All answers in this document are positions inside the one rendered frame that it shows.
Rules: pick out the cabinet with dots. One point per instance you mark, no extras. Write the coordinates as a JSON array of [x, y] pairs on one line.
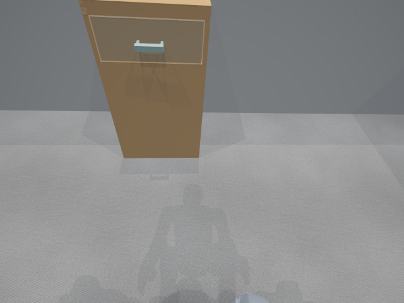
[[156, 107]]

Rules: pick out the drawer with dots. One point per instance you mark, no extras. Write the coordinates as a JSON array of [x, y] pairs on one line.
[[116, 35]]

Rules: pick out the handle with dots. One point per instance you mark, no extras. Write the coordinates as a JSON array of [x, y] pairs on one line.
[[138, 47]]

